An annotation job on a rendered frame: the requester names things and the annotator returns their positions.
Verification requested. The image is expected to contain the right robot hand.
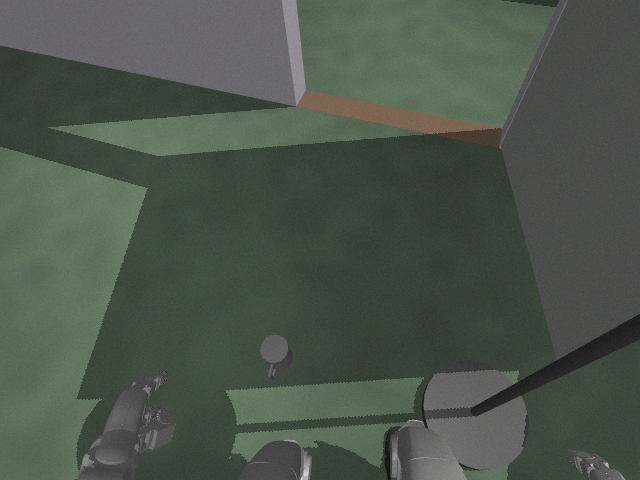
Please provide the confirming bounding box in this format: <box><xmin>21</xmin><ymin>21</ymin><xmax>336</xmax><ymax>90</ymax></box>
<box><xmin>565</xmin><ymin>449</ymin><xmax>625</xmax><ymax>480</ymax></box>

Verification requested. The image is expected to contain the mug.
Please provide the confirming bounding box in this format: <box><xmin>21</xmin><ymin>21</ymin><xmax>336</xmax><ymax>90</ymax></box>
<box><xmin>260</xmin><ymin>335</ymin><xmax>293</xmax><ymax>381</ymax></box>

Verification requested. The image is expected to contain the left robot arm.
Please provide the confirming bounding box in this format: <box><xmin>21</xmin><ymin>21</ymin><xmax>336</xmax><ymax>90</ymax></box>
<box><xmin>75</xmin><ymin>429</ymin><xmax>140</xmax><ymax>480</ymax></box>

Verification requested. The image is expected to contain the floor lamp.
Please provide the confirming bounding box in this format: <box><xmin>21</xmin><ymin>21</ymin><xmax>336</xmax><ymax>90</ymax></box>
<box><xmin>421</xmin><ymin>314</ymin><xmax>640</xmax><ymax>470</ymax></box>

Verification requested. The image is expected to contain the left robot hand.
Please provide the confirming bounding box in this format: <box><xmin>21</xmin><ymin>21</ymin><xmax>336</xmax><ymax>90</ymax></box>
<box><xmin>103</xmin><ymin>371</ymin><xmax>176</xmax><ymax>453</ymax></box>

